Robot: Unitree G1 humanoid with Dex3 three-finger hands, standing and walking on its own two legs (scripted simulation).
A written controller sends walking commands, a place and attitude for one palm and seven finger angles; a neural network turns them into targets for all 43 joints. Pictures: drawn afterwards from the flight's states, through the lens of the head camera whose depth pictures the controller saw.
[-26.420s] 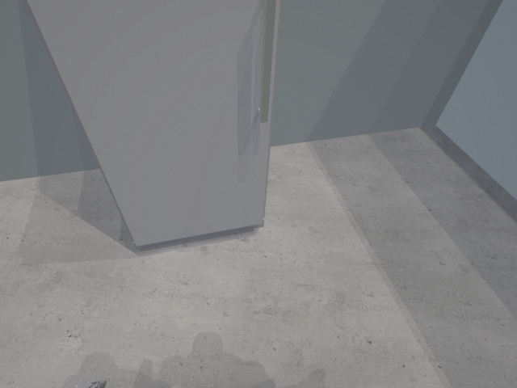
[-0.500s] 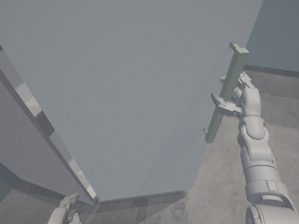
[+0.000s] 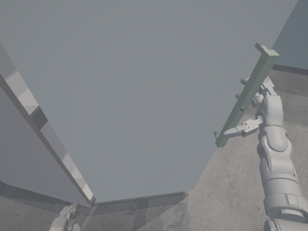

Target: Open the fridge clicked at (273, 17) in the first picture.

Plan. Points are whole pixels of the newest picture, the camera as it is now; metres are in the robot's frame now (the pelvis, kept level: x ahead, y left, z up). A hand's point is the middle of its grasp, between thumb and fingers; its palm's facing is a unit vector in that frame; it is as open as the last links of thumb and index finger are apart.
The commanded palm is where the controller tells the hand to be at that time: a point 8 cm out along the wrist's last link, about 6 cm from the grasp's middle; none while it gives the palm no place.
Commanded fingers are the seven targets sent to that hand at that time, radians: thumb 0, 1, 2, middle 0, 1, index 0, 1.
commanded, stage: slip the hand off the handle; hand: right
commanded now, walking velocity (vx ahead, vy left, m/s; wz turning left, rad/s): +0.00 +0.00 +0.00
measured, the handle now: (235, 105) +0.44 -0.19 +0.11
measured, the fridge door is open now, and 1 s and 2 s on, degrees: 69 69 69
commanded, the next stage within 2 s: draw the hand back to the body in 1.56 s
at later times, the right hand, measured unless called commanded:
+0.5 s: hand (273, 112) +0.39 -0.26 +0.14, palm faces +0.13 +0.98 -0.16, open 14.7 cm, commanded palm +0.36 -0.31 +0.15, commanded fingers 0.00 0.55 -0.20 0.25 1.15 0.25 1.15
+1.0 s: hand (292, 141) +0.32 -0.28 +0.13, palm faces +0.15 +0.97 -0.16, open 14.7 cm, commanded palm +0.28 -0.32 +0.15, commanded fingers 0.00 0.55 -0.20 0.25 1.15 0.25 1.15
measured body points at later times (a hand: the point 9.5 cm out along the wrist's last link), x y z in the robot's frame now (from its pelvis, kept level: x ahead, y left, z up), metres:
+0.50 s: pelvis +0.01 +0.01 +0.00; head +0.04 +0.01 +0.44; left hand +0.13 +0.28 -0.11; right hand +0.38 -0.31 +0.15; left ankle -0.02 +0.11 -0.72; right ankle +0.06 -0.13 -0.72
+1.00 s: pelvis +0.01 -0.03 +0.00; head +0.01 -0.03 +0.45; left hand +0.18 +0.20 -0.08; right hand +0.30 -0.33 +0.14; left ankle -0.02 +0.11 -0.72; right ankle +0.06 -0.13 -0.72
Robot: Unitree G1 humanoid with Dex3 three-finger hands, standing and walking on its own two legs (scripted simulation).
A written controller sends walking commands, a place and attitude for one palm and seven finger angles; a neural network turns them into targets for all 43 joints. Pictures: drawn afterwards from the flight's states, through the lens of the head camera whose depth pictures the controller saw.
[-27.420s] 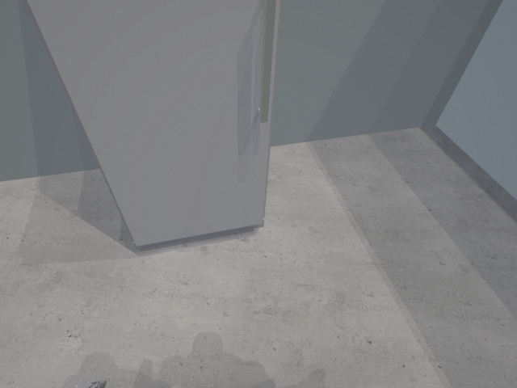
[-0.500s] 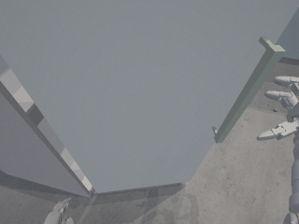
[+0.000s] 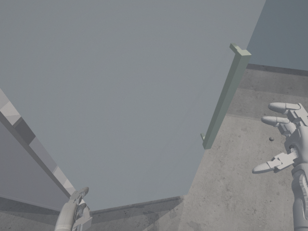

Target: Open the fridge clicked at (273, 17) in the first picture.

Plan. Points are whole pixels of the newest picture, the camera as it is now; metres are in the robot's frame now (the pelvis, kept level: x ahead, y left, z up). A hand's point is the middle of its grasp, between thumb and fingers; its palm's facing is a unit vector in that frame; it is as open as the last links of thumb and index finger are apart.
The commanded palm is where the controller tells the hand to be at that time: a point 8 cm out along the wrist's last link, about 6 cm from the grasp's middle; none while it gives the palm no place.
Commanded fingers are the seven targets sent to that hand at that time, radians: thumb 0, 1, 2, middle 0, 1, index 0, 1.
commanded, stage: slip the hand off the handle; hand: right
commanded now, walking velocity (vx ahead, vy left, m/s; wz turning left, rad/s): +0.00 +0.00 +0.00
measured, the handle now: (217, 106) +0.43 -0.16 +0.11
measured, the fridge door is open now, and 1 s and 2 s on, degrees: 69 69 69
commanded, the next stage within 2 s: draw the hand back to the body in 0.56 s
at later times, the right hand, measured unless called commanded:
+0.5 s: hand (277, 153) +0.26 -0.24 +0.15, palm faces +0.16 +0.97 -0.18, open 14.7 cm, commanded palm +0.23 -0.28 +0.15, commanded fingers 0.00 0.55 -0.20 0.25 1.15 0.25 1.15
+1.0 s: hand (286, 159) +0.24 -0.24 +0.16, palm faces +0.11 +0.99 -0.05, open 14.7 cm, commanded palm +0.21 -0.28 +0.16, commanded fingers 0.00 0.55 -0.20 0.25 1.15 0.25 1.15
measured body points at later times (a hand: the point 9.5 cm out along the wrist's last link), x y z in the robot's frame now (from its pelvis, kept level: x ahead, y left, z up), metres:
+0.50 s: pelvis -0.02 +0.03 +0.00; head -0.03 +0.04 +0.45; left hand +0.16 +0.26 -0.08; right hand +0.24 -0.29 +0.16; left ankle -0.02 +0.14 -0.72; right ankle +0.05 -0.10 -0.72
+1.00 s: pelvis +0.01 +0.03 +0.01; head -0.02 +0.05 +0.45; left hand +0.20 +0.26 -0.05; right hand +0.23 -0.30 +0.16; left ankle -0.02 +0.14 -0.72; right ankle +0.05 -0.10 -0.72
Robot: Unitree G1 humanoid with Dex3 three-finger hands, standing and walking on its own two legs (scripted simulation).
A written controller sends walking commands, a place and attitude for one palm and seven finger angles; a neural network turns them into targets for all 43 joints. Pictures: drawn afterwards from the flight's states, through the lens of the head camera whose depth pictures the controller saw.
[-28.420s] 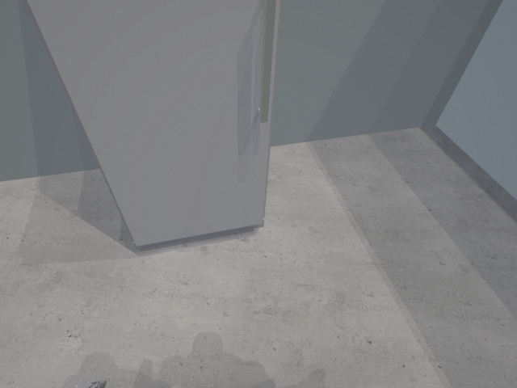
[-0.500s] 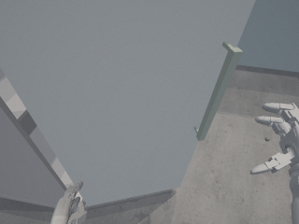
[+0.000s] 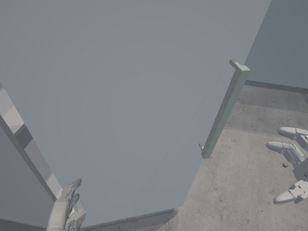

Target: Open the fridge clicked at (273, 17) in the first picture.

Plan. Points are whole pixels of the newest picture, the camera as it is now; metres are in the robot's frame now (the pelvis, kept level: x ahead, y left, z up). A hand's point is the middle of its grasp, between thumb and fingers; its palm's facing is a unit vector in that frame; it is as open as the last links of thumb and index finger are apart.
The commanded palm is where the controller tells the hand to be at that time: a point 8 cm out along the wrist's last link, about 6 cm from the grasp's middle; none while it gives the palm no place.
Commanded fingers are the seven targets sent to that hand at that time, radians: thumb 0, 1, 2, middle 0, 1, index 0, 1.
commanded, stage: draw the hand back to the body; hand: right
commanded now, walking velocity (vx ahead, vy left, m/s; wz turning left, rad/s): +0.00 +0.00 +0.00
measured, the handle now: (217, 116) +0.42 -0.18 +0.11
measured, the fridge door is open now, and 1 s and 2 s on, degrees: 69 69 69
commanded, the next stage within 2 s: step back with the hand held close in 1.26 s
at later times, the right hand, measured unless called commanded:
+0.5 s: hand (300, 176) +0.21 -0.29 +0.15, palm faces +0.44 +0.84 -0.32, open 12.6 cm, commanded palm +0.16 -0.32 +0.17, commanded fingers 0.00 -0.25 -0.58 0.22 0.68 0.22 0.68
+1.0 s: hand out of the picture +0.19 -0.29 +0.17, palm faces +0.48 +0.80 -0.37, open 7.9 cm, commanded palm +0.14 -0.32 +0.19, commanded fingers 0.00 -0.90 -0.90 0.20 0.30 0.20 0.30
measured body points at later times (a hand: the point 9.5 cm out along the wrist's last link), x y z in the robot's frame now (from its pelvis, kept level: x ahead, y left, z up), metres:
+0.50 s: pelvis +0.00 -0.02 +0.01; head -0.02 +0.00 +0.46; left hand +0.18 +0.20 -0.07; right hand +0.18 -0.33 +0.17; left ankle -0.04 +0.12 -0.73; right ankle +0.04 -0.13 -0.73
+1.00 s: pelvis +0.00 -0.01 +0.01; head -0.02 +0.00 +0.46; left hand +0.20 +0.21 -0.06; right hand +0.16 -0.32 +0.19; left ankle -0.04 +0.12 -0.73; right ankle +0.04 -0.13 -0.73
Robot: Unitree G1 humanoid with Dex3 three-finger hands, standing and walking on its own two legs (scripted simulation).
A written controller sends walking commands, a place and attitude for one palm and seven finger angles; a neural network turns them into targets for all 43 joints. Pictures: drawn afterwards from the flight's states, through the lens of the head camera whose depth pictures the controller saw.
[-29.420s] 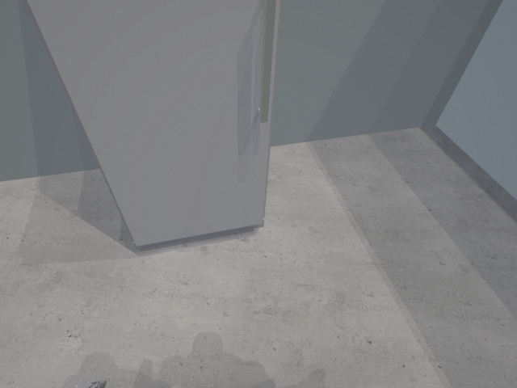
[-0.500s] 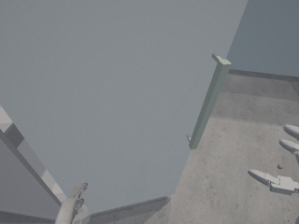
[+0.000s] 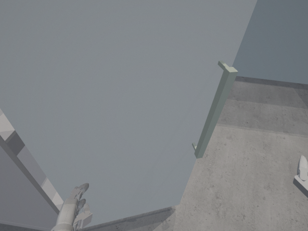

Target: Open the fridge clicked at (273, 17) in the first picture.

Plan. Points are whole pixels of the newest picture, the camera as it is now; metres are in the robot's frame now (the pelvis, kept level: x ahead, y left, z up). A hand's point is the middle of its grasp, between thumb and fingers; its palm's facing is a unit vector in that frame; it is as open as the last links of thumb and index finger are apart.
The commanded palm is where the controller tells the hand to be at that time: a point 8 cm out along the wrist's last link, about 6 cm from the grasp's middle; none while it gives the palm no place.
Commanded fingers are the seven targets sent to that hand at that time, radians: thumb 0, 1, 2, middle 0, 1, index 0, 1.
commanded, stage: draw the hand back to the body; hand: right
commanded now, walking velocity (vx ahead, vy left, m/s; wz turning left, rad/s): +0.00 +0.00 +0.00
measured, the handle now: (208, 117) +0.42 -0.17 +0.09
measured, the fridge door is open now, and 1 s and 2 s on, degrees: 69 69 69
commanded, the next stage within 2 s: step back with the hand held close in 0.26 s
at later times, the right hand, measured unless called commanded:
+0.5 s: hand (287, 168) +0.20 -0.26 +0.16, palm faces +0.45 +0.81 -0.39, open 7.4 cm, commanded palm +0.14 -0.30 +0.17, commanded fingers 0.00 -0.90 -0.90 0.20 0.30 0.20 0.30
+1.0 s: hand out of the picture +0.12 -0.29 +0.15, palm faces +0.42 +0.78 -0.46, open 7.4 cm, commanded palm +0.06 -0.33 +0.17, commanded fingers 0.00 -0.90 -0.90 0.20 0.30 0.20 0.30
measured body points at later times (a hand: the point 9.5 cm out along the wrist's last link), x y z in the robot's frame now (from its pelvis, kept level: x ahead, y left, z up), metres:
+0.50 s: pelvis +0.00 +0.00 +0.00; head -0.01 +0.02 +0.45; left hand +0.19 +0.23 -0.08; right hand +0.17 -0.30 +0.18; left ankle -0.04 +0.13 -0.74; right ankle +0.03 -0.12 -0.74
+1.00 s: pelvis -0.07 -0.03 -0.01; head -0.05 -0.03 +0.44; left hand +0.11 +0.20 -0.09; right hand +0.10 -0.33 +0.18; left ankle -0.04 +0.13 -0.74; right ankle +0.03 -0.12 -0.74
